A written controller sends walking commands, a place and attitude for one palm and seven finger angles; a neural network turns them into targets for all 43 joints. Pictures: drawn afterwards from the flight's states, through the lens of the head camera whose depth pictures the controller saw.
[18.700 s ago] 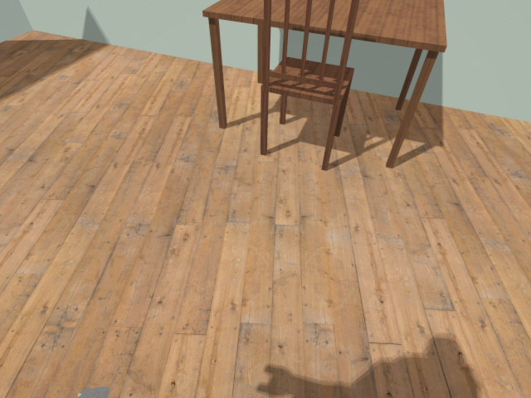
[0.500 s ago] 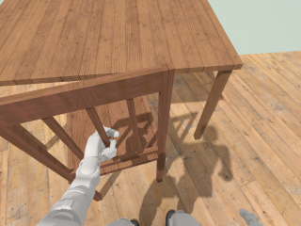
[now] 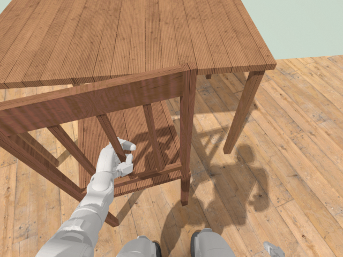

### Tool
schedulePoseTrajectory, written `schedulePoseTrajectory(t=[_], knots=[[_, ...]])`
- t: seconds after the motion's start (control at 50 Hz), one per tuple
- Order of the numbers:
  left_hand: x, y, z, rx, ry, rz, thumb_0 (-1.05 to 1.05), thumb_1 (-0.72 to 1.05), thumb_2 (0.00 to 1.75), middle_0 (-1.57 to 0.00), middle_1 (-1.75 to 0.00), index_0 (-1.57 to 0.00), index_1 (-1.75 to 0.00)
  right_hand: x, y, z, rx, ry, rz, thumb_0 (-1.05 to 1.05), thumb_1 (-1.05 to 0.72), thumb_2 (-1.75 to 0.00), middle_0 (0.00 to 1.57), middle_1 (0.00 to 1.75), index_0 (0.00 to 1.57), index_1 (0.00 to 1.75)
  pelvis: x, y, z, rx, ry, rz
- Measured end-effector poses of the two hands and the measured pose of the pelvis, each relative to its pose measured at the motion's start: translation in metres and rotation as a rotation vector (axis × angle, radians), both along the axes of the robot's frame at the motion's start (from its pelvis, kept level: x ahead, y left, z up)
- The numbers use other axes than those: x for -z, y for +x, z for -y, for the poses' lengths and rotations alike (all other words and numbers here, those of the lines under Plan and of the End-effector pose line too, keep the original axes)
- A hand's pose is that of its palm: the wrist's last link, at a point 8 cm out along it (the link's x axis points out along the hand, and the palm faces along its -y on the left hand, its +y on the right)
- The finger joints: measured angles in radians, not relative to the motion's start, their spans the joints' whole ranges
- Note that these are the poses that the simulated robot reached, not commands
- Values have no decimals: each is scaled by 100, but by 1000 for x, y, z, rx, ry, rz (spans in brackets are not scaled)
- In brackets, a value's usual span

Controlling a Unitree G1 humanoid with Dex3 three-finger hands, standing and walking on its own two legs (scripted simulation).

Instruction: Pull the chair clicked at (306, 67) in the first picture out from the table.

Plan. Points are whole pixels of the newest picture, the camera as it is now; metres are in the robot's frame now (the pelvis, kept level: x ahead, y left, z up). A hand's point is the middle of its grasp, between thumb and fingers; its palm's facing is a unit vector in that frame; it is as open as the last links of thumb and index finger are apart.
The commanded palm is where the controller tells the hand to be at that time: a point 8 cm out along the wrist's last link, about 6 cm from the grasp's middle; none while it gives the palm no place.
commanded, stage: step backward, pulling the chair out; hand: left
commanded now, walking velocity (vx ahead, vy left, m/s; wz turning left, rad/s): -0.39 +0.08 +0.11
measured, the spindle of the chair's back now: (120, 152) +0.37 +0.15 -0.03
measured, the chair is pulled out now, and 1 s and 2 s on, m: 0.18 0.23 0.46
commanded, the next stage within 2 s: none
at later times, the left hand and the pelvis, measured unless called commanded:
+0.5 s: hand (123, 177) +0.31 +0.13 -0.04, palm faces -0.13 -0.97 -0.19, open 5.0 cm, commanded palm +0.29 +0.19 -0.05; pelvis -0.04 +0.04 +0.01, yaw +3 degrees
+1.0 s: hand (120, 186) +0.28 +0.14 -0.04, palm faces +0.00 -0.99 -0.16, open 5.0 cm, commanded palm +0.25 +0.19 -0.05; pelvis -0.08 +0.03 +0.02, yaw +4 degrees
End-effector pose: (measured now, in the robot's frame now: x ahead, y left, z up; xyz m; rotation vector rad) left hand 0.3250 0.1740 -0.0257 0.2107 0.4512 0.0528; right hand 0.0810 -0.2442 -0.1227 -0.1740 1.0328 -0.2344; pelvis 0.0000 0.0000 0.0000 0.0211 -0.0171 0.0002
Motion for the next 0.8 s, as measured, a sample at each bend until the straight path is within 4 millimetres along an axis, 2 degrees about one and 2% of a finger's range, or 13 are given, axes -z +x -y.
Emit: schedulePoseTrajectory(t=[0.06,0.12,0.22,0.3,0.36,0.44,0.5,0.6,0.7,0.8], knots=[[0,-1,1,-21,12,9,0,71,83,-32,-113,-49,-145,4,6,7,-6,8,14,1,-91,-90,20,30,21,30,4,-1,8,-12,18,4],[-1,-3,2,-52,0,-9,1,72,83,-31,-113,-49,-145,0,9,16,-20,-3,-3,1,-91,-90,20,30,21,30,-1,-4,8,-24,24,-8],[-2,-7,2,-53,-20,-37,1,74,81,-28,-113,-49,-145,-18,9,26,-40,-38,-15,1,-91,-90,20,30,20,30,-14,-7,2,-48,49,-56],[-2,-10,-1,-11,-28,-37,1,75,80,-25,-115,-49,-145,-26,6,25,-68,-88,-24,1,-91,-90,20,30,20,30,-16,-14,-11,-69,43,-106],[-1,-12,-5,50,-29,-17,0,74,79,-24,-118,-49,-145,-25,0,18,-77,-128,-29,0,-91,-90,20,30,20,30,-10,-27,-27,-90,14,-130],[-1,-20,-10,110,-29,-5,0,76,79,-21,-119,-49,-145,-27,-16,-6,-22,-108,-39,1,-91,-90,19,30,20,30,-11,-40,-40,-49,37,-93],[-3,-28,-14,134,-20,-11,0,76,79,-21,-118,-47,-145,-24,-27,-28,-4,-54,-28,0,-91,-90,19,30,20,30,-10,-39,-45,-47,7,-58],[-2,-42,-17,122,-33,12,1,76,80,-24,-121,-47,-145,-3,-42,-55,-14,38,-63,0,-91,-90,20,30,20,30,1,-37,-44,-56,-24,-24],[-2,-49,-18,109,-37,11,1,75,82,-24,-123,-48,-145,2,-56,-61,-26,29,-85,1,-90,-90,20,30,21,30,2,-47,-43,-38,9,-25],[-4,-54,-17,41,-38,-21,2,75,81,-27,-118,-49,-145,9,-67,-50,-24,55,-132,1,-91,-90,20,30,21,30,-5,-39,-33,-66,-28,-31]])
